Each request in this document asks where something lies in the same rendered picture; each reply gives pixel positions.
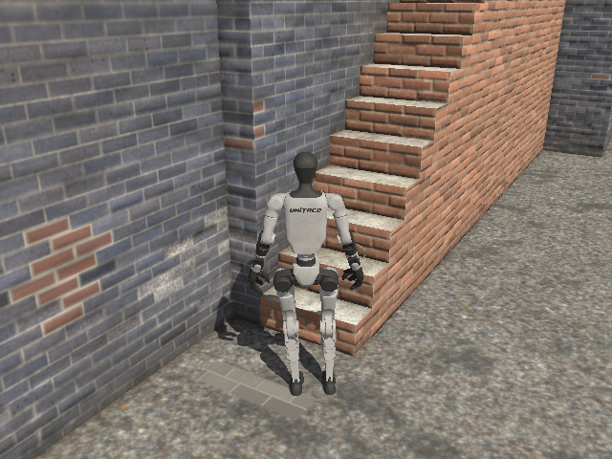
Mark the stairs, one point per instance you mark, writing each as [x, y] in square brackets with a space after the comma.
[453, 109]

